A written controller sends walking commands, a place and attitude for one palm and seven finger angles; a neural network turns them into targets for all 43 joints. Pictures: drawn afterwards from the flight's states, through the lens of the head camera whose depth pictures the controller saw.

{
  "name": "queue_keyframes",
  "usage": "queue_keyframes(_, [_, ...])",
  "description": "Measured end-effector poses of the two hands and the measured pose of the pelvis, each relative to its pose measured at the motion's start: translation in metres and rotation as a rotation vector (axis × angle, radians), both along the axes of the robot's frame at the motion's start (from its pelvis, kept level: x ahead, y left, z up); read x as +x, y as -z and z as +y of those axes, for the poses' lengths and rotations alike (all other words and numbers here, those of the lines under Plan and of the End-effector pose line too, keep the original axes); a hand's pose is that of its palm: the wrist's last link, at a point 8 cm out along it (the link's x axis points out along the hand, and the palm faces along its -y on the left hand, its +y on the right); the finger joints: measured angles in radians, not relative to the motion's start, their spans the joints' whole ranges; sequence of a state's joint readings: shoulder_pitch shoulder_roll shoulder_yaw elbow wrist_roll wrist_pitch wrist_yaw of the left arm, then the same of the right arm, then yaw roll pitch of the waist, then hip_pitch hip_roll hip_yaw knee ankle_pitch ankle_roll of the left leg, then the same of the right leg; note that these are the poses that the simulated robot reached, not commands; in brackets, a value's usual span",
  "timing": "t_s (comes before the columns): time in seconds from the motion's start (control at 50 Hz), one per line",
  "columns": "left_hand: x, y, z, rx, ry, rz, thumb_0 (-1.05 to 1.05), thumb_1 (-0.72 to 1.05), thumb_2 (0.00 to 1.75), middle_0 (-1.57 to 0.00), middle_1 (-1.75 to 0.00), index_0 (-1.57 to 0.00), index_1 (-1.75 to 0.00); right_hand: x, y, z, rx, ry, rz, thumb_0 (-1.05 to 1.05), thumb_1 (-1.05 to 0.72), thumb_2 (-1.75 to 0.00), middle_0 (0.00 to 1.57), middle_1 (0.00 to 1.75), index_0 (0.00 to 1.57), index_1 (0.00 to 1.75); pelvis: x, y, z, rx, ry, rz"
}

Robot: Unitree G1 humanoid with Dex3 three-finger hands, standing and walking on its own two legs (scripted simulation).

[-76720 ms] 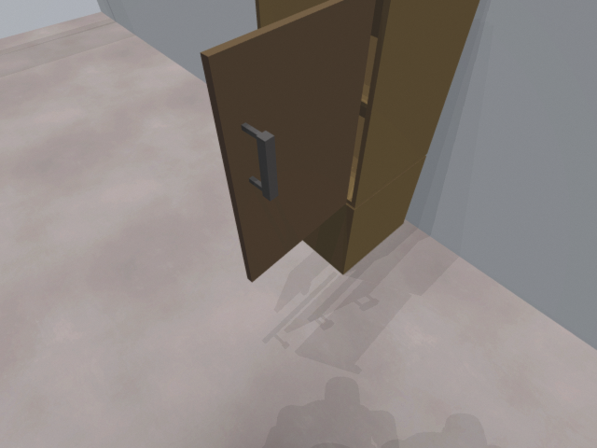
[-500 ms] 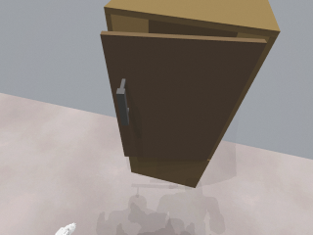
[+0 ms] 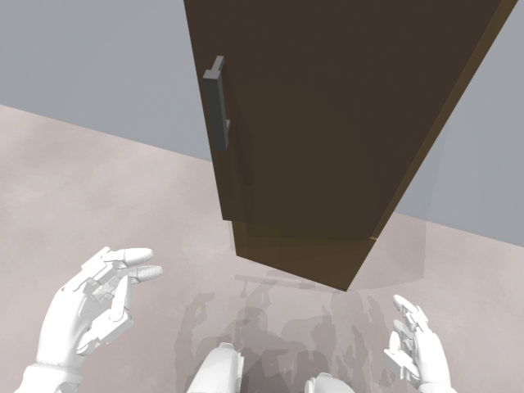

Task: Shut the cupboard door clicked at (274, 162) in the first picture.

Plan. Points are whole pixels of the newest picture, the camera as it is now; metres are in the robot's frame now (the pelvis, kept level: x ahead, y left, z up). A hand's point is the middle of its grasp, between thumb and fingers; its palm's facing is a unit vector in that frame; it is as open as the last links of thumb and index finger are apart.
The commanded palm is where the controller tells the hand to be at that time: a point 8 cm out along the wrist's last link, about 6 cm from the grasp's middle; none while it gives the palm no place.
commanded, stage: raise the hand and make a fist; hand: left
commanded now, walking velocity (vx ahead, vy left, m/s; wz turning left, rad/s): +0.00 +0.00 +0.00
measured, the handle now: (220, 105) +0.51 +0.14 +0.15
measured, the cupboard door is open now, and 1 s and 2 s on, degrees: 12 12 12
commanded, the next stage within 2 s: bring the fist close to the handle in 1.34 s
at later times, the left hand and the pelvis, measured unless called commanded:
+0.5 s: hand (105, 282) +0.22 +0.22 +0.11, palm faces -0.01 -1.00 -0.03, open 3.3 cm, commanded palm +0.20 +0.27 +0.12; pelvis +0.01 +0.04 +0.03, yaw -1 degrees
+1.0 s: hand (102, 247) +0.25 +0.22 +0.15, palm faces -0.02 -1.00 -0.05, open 3.1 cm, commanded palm +0.22 +0.27 +0.15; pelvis +0.02 +0.03 +0.06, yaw +0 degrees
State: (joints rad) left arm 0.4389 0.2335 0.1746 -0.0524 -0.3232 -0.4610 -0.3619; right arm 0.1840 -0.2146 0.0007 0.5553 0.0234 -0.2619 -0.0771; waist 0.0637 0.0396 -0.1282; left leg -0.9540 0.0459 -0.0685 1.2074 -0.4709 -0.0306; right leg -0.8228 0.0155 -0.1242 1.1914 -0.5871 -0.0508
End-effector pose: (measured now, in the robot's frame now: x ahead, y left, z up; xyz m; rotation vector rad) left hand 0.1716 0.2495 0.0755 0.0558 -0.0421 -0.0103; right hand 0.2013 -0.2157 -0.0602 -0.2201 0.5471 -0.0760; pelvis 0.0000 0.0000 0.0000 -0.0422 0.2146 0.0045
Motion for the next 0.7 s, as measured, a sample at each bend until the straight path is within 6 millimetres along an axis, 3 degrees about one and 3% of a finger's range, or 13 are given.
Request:
queue_keyframes(0.1, [0.024,-0.004,-0.001,-0.026,0.058,0.099,0.01,0.90,0.90,-0.65,-0.79,-0.65,-0.79,-0.035,0.004,0.004,0.039,0.086,0.090,0.02,-0.90,-0.90,0.20,0.30,0.21,0.30,0.002,-0.012,0.006,0.009,0.016,-0.005])
queue_keyframes(0.18, [0.026,-0.010,0.012,-0.027,0.003,0.126,0.01,0.90,0.90,-0.72,-0.87,-0.72,-0.87,-0.054,-0.003,0.000,0.026,0.135,0.131,0.02,-0.90,-0.90,0.20,0.30,0.21,0.30,0.007,-0.022,0.014,0.014,0.028,-0.010])
queue_keyframes(0.26, [0.024,-0.017,0.021,-0.020,-0.021,0.086,0.01,0.90,0.90,-0.80,-0.95,-0.80,-0.95,-0.060,-0.011,-0.004,-0.018,0.137,0.145,0.02,-0.90,-0.90,0.20,0.30,0.21,0.30,0.010,-0.026,0.022,0.009,0.027,-0.015])
queue_keyframes(0.4, [0.025,-0.021,0.022,-0.033,0.013,0.063,0.01,0.90,0.90,-0.92,-1.09,-0.92,-1.09,-0.043,-0.028,0.001,-0.064,0.100,0.098,0.02,-0.90,-0.90,0.20,0.30,0.20,0.30,0.011,-0.029,0.034,-0.004,0.018,-0.029])
queue_keyframes(0.56, [0.031,-0.041,0.029,-0.025,-0.004,0.030,0.01,0.90,0.90,-1.07,-1.25,-1.07,-1.25,-0.011,-0.051,0.031,-0.026,0.029,0.007,0.02,-0.90,-0.90,0.20,0.30,0.20,0.30,0.014,-0.038,0.041,-0.013,0.010,-0.060])
queue_keyframes(0.7, [0.036,-0.053,0.030,-0.015,0.000,0.040,0.01,0.90,0.90,-1.20,-1.39,-1.20,-1.38,-0.002,-0.059,0.050,0.010,-0.026,-0.015,0.01,-0.90,-0.90,0.20,0.30,0.21,0.30,0.016,-0.045,0.042,-0.013,0.003,-0.086])
